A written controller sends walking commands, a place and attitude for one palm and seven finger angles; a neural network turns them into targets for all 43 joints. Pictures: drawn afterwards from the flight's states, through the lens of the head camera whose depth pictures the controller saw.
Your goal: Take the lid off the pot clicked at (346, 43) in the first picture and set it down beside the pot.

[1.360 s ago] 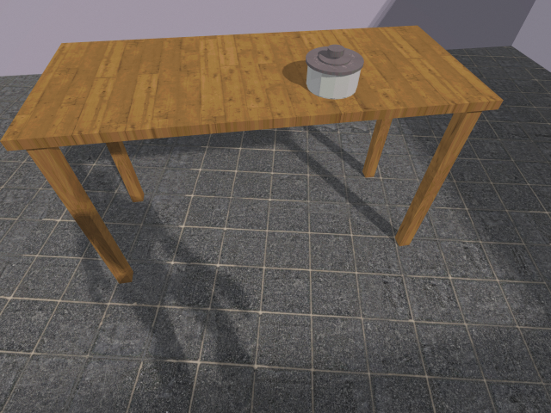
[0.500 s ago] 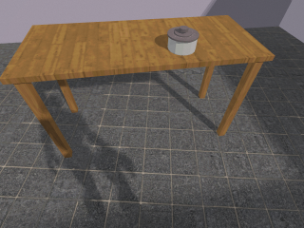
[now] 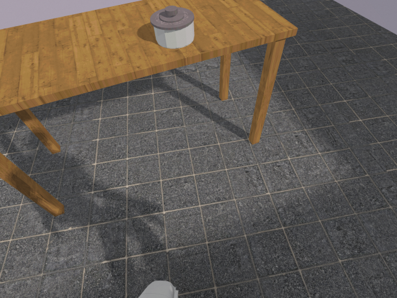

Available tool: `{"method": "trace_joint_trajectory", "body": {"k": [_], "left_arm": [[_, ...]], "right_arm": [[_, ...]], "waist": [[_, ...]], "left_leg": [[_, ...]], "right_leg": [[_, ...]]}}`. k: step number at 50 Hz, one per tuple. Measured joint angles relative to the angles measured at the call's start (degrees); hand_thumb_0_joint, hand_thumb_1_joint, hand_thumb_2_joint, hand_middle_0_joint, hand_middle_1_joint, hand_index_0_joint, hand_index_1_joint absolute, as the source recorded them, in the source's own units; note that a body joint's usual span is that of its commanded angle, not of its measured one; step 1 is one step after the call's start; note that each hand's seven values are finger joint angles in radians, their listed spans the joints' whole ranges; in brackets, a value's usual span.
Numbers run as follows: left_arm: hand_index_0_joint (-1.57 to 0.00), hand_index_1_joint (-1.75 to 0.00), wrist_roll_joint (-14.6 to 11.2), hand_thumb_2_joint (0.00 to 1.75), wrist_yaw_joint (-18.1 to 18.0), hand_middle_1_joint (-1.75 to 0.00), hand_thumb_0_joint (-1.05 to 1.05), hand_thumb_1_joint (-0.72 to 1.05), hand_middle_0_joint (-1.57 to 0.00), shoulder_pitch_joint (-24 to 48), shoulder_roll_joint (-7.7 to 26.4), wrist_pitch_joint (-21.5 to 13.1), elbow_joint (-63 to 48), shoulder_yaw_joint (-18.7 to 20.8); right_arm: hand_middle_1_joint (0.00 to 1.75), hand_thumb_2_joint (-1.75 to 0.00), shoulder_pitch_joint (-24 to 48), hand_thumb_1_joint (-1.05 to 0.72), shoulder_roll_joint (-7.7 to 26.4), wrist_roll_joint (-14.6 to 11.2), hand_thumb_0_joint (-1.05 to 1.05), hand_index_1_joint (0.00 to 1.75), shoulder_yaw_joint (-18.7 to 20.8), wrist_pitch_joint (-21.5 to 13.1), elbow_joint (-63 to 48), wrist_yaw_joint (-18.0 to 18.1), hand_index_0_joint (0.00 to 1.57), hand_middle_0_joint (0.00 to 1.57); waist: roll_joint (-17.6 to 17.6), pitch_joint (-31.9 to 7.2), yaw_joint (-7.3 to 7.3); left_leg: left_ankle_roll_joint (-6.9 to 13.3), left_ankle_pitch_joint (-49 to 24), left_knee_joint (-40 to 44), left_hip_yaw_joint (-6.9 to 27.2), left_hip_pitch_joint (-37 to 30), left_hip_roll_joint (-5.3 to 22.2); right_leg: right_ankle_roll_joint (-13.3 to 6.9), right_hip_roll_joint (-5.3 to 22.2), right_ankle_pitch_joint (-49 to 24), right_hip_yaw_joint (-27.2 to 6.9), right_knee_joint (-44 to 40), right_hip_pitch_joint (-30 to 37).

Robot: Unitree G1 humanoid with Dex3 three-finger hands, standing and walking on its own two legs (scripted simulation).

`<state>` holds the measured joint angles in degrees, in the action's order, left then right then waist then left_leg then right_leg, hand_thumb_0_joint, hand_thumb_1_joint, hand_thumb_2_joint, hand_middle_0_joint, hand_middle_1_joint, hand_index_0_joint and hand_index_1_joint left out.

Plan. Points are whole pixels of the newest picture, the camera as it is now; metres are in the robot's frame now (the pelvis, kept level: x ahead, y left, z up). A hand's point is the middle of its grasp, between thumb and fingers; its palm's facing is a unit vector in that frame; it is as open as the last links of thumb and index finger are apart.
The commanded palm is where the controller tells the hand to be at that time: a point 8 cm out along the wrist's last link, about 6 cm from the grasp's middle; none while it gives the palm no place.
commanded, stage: walk to a spot facing it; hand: left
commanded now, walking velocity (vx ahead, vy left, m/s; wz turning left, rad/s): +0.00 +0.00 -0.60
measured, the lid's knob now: (171, 10) +0.99 +0.19 +0.08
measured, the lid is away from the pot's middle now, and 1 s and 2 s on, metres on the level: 0.00 0.00 0.00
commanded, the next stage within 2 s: turn to face it in 1.50 s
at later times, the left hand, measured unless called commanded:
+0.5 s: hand out of the picture +0.12 +0.24 -0.16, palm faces -0.22 -0.94 -0.25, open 7.4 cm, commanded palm none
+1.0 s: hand (213, 254) +0.24 +0.00 -0.15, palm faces -0.56 -0.80 -0.22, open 7.3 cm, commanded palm none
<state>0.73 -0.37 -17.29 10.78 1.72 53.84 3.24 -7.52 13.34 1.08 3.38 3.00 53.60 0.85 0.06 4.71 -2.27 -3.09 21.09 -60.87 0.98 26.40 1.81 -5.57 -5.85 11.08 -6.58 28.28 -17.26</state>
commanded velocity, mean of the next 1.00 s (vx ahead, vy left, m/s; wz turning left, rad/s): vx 0.21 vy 0.00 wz -0.48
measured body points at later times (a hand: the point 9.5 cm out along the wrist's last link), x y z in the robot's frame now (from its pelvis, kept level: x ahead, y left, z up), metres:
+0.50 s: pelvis -0.01 +0.04 +0.00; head +0.02 +0.05 +0.45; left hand +0.13 +0.29 -0.14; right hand +0.01 -0.23 -0.12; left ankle +0.00 +0.17 -0.74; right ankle -0.03 -0.08 -0.66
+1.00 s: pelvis +0.07 -0.12 +0.00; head +0.08 -0.14 +0.45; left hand +0.27 +0.04 -0.14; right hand -0.07 -0.34 -0.15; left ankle +0.18 +0.00 -0.66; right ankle +0.02 -0.17 -0.74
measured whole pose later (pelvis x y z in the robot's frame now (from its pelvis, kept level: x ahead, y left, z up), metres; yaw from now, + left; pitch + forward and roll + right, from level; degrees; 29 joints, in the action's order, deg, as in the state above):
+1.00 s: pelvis +0.07 -0.12 +0.00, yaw -35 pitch +0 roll +1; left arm 0.8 0.6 -14.1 10.9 -2.5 53.3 2.5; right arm -17.3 13.6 1.9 3.0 -0.2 55.3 -0.6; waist -0.5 2.0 2.4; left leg -3.0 14.4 -62.9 -3.8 32.7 8.2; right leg -4.6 -3.0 14.5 2.4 25.0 -11.2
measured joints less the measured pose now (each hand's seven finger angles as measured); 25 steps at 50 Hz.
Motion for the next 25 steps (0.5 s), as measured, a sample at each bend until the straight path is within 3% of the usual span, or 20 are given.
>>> {"method": "trace_joint_trajectory", "body": {"k": [10,14,16,18,20,22,25], "left_arm": [[-0.2,-0.3,0.5,0.9,0.0,-0.3,0.01,0.9,-0.2,0.2,0.9,0.2,-1.8,0.6],[-0.2,-0.3,0.6,0.9,0.0,-0.3,0.01,0.9,-0.2,1.2,2.3,0.7,-2.5,0.9],[-0.2,-0.3,0.4,0.9,0.0,-0.3,0.01,0.9,-0.2,1.4,3.1,1.1,-3.0,1.2],[-0.2,-0.3,0.3,0.9,0.3,-0.3,0.01,0.9,-0.2,2.2,4.2,1.4,-3.0,1.7],[-0.2,-0.3,0.8,0.9,0.7,-0.3,0.01,0.9,-0.2,3.2,5.3,1.6,-3.1,2.3],[-0.2,-0.3,1.0,0.9,1.4,-0.3,0.01,0.91,-0.2,3.6,6.2,1.4,-3.3,2.7],[-0.19,-0.3,1.1,0.9,2.5,-0.3,0.01,0.91,-0.19,3.0,6.8,1.7,-3.6,2.8]], "right_arm": [[0.3,-0.89,3.4,-0.9,-0.2,-0.6,0.0,0.3,-0.4,-0.2,-3.0,0.5,0.2,0.2],[0.3,-0.89,3.5,-0.9,-1.0,-1.1,0.0,0.3,-0.9,-0.9,-4.4,0.5,0.2,0.2],[0.3,-0.89,2.6,-0.9,-1.3,-1.2,0.0,0.3,-1.3,-1.7,-5.2,0.6,0.2,0.2],[0.3,-0.89,1.3,-0.9,-1.7,-1.0,0.0,0.3,-1.5,-2.3,-5.6,0.8,0.2,0.2],[0.3,-0.89,-0.4,-0.9,-2.2,-0.6,0.0,0.3,-2.0,-2.0,-5.6,0.8,0.2,0.2],[0.3,-0.89,-2.3,-0.9,-2.4,-0.1,0.0,0.3,-2.5,-2.0,-5.1,0.7,0.2,0.2],[0.3,-0.89,-5.0,-0.9,-2.2,0.2,0.0,0.3,-2.8,-2.4,-4.2,0.5,0.2,0.2]], "waist": [[0.5,-1.8,-1.68],[1.4,-2.4,-1.98],[1.7,-3.0,-1.44],[2.4,-3.2,-0.48],[3.6,-2.7,-0.12],[3.9,-2.6,-0.06],[3.8,-3.4,-0.23]], "left_leg": [[-0.1,1.7,12.9,2.8,-4.3,-1.7],[1.0,0.9,23.5,3.5,-8.4,-3.3],[2.1,-2.5,32.0,3.5,-12.2,-3.5],[3.0,-4.6,35.9,3.5,-14.1,-3.3],[2.9,-5.6,36.0,2.4,-15.0,-3.1],[2.7,-6.1,37.1,1.1,-16.5,-2.3],[2.5,-5.6,38.2,-1.8,-18.6,-0.8]], "right_leg": [[0.8,-2.9,-3.8,-6.8,-3.9,-0.2],[2.0,-3.9,-4.8,-9.6,-4.1,-1.1],[2.9,-5.0,-4.5,-10.5,-2.8,-2.1],[4.5,-5.1,2.9,-8.6,4.4,-5.5],[7.0,-3.4,10.0,-3.5,17.5,-10.0],[8.4,-1.2,10.3,0.1,28.4,-13.5],[9.0,2.7,8.2,3.2,36.4,-16.1]]}}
